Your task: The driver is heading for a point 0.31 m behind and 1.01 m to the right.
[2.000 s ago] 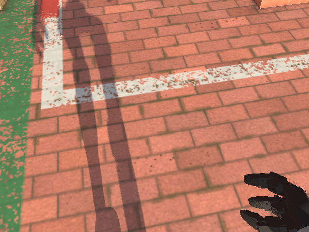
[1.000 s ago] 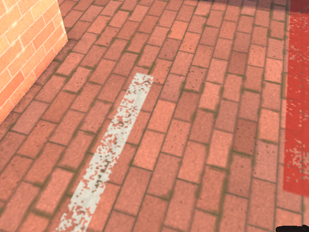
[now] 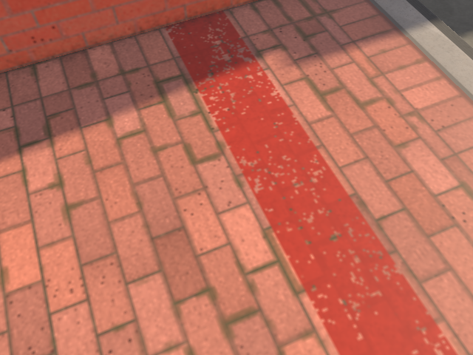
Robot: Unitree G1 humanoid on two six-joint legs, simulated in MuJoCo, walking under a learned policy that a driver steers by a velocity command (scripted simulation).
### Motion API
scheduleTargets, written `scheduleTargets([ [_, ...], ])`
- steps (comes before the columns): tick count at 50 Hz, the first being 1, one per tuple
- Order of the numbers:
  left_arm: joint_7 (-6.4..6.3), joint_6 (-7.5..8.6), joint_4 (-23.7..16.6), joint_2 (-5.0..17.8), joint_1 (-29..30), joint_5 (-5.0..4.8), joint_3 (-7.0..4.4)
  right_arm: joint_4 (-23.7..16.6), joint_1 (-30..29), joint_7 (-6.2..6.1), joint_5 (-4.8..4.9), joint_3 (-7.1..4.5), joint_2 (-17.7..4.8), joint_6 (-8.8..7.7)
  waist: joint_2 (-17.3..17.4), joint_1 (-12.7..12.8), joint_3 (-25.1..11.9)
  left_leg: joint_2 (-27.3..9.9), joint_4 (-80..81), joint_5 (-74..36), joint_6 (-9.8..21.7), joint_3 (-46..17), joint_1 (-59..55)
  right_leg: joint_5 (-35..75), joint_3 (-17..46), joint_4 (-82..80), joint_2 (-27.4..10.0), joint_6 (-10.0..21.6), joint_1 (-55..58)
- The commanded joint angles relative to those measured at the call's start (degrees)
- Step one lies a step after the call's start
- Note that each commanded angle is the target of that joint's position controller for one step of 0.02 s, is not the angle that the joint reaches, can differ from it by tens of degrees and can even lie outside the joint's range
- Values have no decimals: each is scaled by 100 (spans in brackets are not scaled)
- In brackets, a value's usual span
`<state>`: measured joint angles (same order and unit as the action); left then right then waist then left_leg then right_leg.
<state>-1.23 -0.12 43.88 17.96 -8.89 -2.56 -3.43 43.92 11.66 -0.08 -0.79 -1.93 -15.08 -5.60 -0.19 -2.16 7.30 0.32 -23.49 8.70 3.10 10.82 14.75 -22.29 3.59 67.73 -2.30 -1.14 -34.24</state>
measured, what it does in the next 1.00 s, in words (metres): walks ahead, turning right: right foot, then left foot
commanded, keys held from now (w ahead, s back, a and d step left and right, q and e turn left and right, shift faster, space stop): e+shift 1.00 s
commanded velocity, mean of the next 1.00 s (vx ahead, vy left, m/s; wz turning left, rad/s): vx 0.07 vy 0.00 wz -0.91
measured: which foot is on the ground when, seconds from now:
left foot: down 0.00-0.22, up 0.24-0.60, down 0.62-1.00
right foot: up 0.00-0.18, down 0.20-0.64, up 0.66-1.00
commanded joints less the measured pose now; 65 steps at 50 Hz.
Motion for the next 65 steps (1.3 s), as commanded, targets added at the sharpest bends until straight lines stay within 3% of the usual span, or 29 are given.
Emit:
scheduleTargets([
  [1, 34, -87, -301, -10, -803, 88, -6, -505, -897, -64, 46, -242, -806, -67, 625, 492, -806, -1343, 975, -3310, 798, -185, 444, 1415, -266, -1639, -302, -80, 1049],
  [4, 246, -87, -430, 159, -541, 133, -83, -465, -875, -182, 199, -312, -922, 71, 559, 364, -1206, -1464, 603, -2957, 691, 51, -360, 2401, -385, -2528, -265, 56, 1179],
  [7, 353, -172, -656, 500, -274, 160, -271, -446, -930, -227, 263, -372, -1004, 264, 460, 373, -1076, -1652, 84, -2586, 515, 122, -652, 1985, -641, -2783, -151, 312, 1188],
  [10, 249, -140, -461, 844, -1320, 163, -565, -479, -1037, -214, 335, -380, -871, 430, 75, 912, -1215, -1280, -1961, -2744, 51, 319, -312, 2022, -801, -3638, 429, 900, 2439],
  [11, 116, -87, -513, 1423, -1429, 153, -719, -568, -839, -169, 136, -309, -630, 462, -1382, 800, -981, -530, -3721, 410, -417, 384, 806, 5013, 816, -4246, -303, 1406, 2986],
  [12, 98, -27, -872, 1775, -937, 404, -705, -839, -430, -128, 11, -233, -491, 455, -2007, 158, -1997, 594, -5655, 3211, -735, -587, 2525, 4365, 3681, -4529, -1490, 2886, 4189],
  [13, 189, 72, -1117, 1540, -647, 376, -653, -744, -556, -59, 69, -250, -766, 377, -1025, 412, -2624, 313, -5762, 2870, -569, -1770, 2614, 2975, 3974, -4988, -1670, 2752, 4152],
  [14, 197, 139, -1168, 1321, -451, 277, -591, -836, -945, -48, 146, -263, -804, 332, -616, 389, -2199, 206, -5560, 2415, -438, -1822, 2673, 2310, 3520, -5054, -1454, 2415, 3791],
  [15, 169, 131, -1154, 1065, -219, 111, -521, -745, -1051, -115, 68, -283, -750, 333, 6, 217, -1694, 10, -5057, 2033, -438, -1829, 2615, 1963, 2977, -5027, -1113, 1992, 3204],
  [17, 21, 16, -1291, 808, 118, 74, -452, -757, -1164, -162, -25, -338, -822, 399, -257, 30, -1491, -47, -4194, 1617, -470, -1776, 1966, 1983, 2337, -5002, -609, 1614, 2355],
  [22, -171, -167, -1419, 943, -43, 146, -575, -727, -1201, -87, 69, -260, -428, 445, -300, 115, -1734, 360, -2717, 1235, -732, -1717, 1450, 2662, 2252, -4729, -252, 1458, 2264],
  [30, -88, -331, -1617, 806, 254, 83, -540, -638, -804, 1, 110, -394, -620, 408, -944, 109, -1547, 370, -426, 550, -513, -1767, 183, 1457, 2969, -4333, 87, 1014, 1831],
  [31, -88, -345, -1643, 705, 259, 43, -498, -547, -541, -10, 70, -458, -742, 410, -754, 21, -1557, 32, 223, 76, -378, -1817, -413, 853, 2760, -3978, 364, 813, 1451],
  [32, -89, -364, -1677, 372, -50, 51, -411, -622, -597, -39, -52, -542, -1183, 455, 519, 283, -1647, -1282, 565, 90, 161, -3030, -1032, -832, 1847, -2754, 1033, 524, 595],
  [33, -55, -261, -1789, 668, -119, 76, -493, -723, -769, -50, -258, -562, -1307, 447, 1809, 460, -1319, -2184, 982, -202, 966, -4461, -655, -1281, 1093, -1416, 1317, 208, -271],
  [34, -7, -209, -1653, 1151, -200, 151, -617, -906, -1125, -109, -235, -507, -999, 411, 1437, 553, -1107, -2306, 969, -255, 1108, -4208, -484, -857, 942, -498, 792, -3, -414],
  [35, 10, -234, -1486, 1259, -232, 129, -654, -988, -1323, -180, -147, -436, -717, 422, 969, 544, -1003, -1905, 815, -42, 871, -3455, -348, -414, 786, -207, 628, -85, -325],
  [38, 20, -354, -1379, 787, -277, 113, -507, -997, -1172, -313, -6, -376, -690, 491, 511, 394, -783, -1384, 664, -499, 673, -2276, -447, 219, 326, 576, 371, -245, -584],
  [43, 55, -303, -1723, 511, 461, 67, -336, -816, -373, -296, -84, -492, -1027, 595, 837, -144, -1022, -1635, 674, -1389, 975, -1596, -1471, 262, -156, -520, -195, -524, -828],
  [50, 200, -430, -1624, 499, 365, 83, -355, -719, -537, -72, 120, -646, -1295, 570, 1037, 2, -1234, -1907, 389, -1787, 714, -563, -1208, 324, -774, -2400, -164, -212, 754],
  [53, 249, -504, -1447, 579, -92, 56, -489, -625, -587, -30, 287, -651, -1175, 545, 917, 375, -1369, -1883, -478, -1620, 213, -164, -985, 997, -916, -3910, 67, 251, 1906],
  [54, 166, -486, -1254, 915, -660, 73, -648, -511, -327, 6, 252, -594, -931, 525, 295, 596, -1485, -1499, -1509, -1136, -189, 149, -155, 1981, -440, -4520, 59, 581, 3083],
  [55, 56, -424, -1268, 1786, -1046, 79, -852, -843, -454, 25, -52, -470, -542, 500, -1631, 454, -1452, -714, -3524, 2554, -716, 395, 2050, 5144, 1822, -4306, -1383, 1290, 4436],
  [56, 104, -226, -1449, 1877, -705, 344, -797, -1145, -863, -35, -120, -439, -556, 456, -1709, 492, -2114, -229, -4571, 3166, -883, -910, 2928, 4835, 3026, -4383, -2025, 2404, 4129],
  [57, 154, -84, -1430, 1540, -566, 341, -724, -1175, -1229, -79, 0, -504, -855, 457, -1010, 658, -1997, -301, -4853, 2716, -778, -1319, 3063, 4102, 2529, -4598, -1742, 2257, 4033],
  [58, 108, -19, -1333, 1366, -376, 231, -655, -1200, -1316, -119, 65, -510, -855, 433, -890, 480, -1609, -314, -4659, 2138, -627, -1443, 3157, 3524, 2159, -4673, -1389, 1902, 3754],
  [59, 46, -34, -1358, 1145, -96, 106, -581, -1081, -1179, -186, 8, -542, -908, 434, -572, 318, -1439, -380, -4436, 1706, -603, -1519, 3096, 3138, 1926, -4667, -1144, 1613, 3509],
  [63, -102, -120, -1448, 994, 280, 151, -479, -977, -798, -161, -30, -526, -786, 461, -627, 27, -1514, 5, -3838, 957, -715, -1500, 2240, 3314, 1686, -4590, -701, 1419, 2659],
  [65, -95, -83, -1370, 984, -8, 52, -471, -977, -841, -68, 54, -472, -678, 414, -594, 190, -1586, 127, -2954, 710, -692, -1529, 2055, 369, 2029, -4982, -523, 1408, 2551],
])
